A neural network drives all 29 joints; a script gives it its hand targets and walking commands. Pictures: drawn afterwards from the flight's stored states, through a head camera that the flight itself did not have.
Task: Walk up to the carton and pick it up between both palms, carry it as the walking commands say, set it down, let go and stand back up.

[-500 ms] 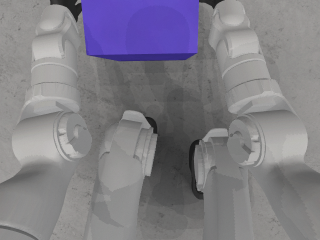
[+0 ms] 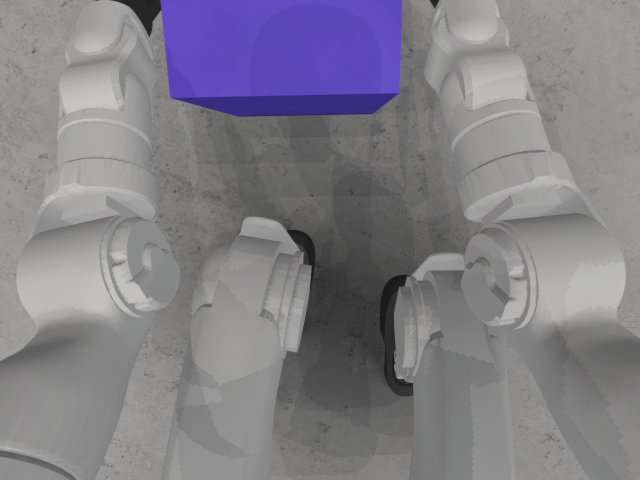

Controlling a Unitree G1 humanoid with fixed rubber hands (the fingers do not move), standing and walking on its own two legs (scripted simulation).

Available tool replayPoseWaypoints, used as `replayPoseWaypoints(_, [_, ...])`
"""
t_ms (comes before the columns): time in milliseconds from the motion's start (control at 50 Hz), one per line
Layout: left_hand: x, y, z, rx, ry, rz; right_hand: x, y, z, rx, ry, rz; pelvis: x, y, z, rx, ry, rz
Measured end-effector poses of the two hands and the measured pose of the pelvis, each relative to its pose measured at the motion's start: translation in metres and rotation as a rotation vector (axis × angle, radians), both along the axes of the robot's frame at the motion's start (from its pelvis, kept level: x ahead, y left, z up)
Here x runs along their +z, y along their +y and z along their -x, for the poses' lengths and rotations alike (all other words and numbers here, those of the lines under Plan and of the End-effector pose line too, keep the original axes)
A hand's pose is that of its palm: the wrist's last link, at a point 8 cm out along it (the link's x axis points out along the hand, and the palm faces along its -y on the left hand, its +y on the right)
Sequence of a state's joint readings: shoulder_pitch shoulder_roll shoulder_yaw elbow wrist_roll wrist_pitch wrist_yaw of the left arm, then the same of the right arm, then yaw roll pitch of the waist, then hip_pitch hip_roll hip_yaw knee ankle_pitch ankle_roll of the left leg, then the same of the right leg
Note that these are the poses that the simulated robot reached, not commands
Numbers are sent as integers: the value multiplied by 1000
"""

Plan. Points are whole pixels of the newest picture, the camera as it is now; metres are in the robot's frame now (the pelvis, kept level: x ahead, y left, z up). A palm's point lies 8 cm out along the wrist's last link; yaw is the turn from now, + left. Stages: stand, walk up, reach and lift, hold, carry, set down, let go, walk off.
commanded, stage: set down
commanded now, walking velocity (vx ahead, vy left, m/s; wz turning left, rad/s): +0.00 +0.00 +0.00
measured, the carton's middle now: (294, 9) +0.54 +0.15 -0.25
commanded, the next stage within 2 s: let go in 1.76 s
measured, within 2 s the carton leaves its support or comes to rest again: neither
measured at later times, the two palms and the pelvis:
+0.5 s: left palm (106, 29) +0.47 +0.32 -0.18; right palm (483, 8) +0.55 -0.03 -0.17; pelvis -0.02 +0.00 +0.00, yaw +1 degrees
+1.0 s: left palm out of the picture +0.47 +0.32 -0.05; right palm out of the picture +0.56 -0.02 -0.04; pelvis -0.02 +0.01 +0.09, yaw +2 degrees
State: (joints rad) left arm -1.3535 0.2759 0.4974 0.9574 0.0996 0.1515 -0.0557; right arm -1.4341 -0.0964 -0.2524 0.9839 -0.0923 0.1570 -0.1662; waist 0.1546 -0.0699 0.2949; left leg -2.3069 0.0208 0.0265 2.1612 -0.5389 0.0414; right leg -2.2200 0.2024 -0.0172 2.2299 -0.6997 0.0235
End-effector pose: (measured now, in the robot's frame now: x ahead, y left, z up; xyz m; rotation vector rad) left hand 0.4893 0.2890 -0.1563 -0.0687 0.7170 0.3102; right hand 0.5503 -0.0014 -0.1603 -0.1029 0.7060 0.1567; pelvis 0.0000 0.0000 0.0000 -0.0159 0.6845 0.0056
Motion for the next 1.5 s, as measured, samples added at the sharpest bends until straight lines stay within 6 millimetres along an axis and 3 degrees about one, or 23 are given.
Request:
replayPoseWaypoints(140, [-3,2,2,-15,11,-10,-1,-2,0,32,-21,11,0,-1,2,6,-12,-4])
replayPoseWaypoints(260, [-27,9,28,32,93,-12,-11,-18,9,32,-1,51,3,-1,4,10,-12,-2])
replayPoseWaypoints(340, [-32,16,36,49,88,-32,-16,-30,11,15,-3,56,2,0,8,9,-23,-1])
replayPoseWaypoints(460, [-27,28,26,56,31,-41,-16,-36,5,10,-28,61,-1,3,18,10,-78,-5])
replayPoseWaypoints(600, [-14,33,15,73,-43,2,0,-21,4,27,-62,51,1,6,25,24,-140,2])
replayPoseWaypoints(800, [57,52,22,69,-74,-18,78,-12,-12,-4,-65,112,46,10,23,57,-180,34])
replayPoseWaypoints(1020, [111,32,18,36,-87,-12,126,-22,-10,-20,-74,92,95,9,21,67,-166,46])
replayPoseWaypoints(1160, [145,43,14,63,-90,-30,158,-29,-13,-33,-95,83,122,3,23,70,-180,20])
replayPoseWaypoints(1340, [206,59,26,58,-70,-34,219,-22,-11,-11,-78,93,172,1,18,80,-200,10])
replayPoseWaypoints(1500, [257,61,20,31,-80,-16,270,-18,-15,-16,-78,101,219,8,15,91,-219,20])
